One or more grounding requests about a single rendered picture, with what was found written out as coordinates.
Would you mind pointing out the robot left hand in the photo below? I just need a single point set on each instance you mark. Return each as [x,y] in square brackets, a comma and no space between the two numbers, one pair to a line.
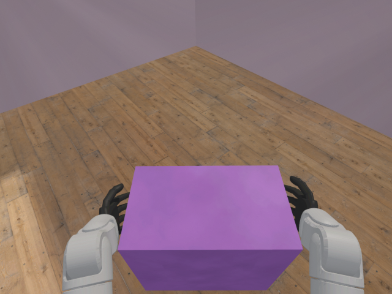
[110,203]

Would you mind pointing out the carton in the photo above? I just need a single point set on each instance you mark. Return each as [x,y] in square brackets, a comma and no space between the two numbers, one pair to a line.
[208,227]

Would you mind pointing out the robot right hand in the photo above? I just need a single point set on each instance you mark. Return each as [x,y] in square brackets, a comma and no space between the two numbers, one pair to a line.
[304,198]

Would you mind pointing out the left robot forearm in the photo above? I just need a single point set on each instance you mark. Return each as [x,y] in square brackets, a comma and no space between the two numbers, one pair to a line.
[87,261]

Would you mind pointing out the right robot forearm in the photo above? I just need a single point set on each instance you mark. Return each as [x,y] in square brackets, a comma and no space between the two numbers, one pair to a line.
[335,257]

